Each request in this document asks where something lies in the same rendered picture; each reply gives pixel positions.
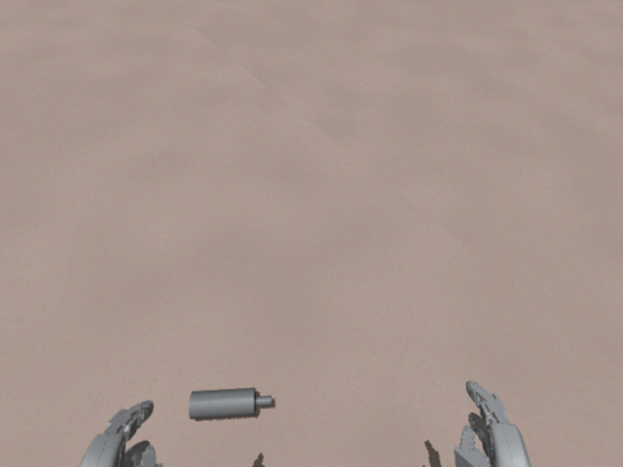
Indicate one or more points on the left robot hand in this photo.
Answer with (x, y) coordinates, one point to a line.
(108, 449)

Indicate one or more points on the right robot hand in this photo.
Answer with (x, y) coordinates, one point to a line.
(502, 441)

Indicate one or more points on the bottle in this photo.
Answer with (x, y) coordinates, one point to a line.
(226, 402)

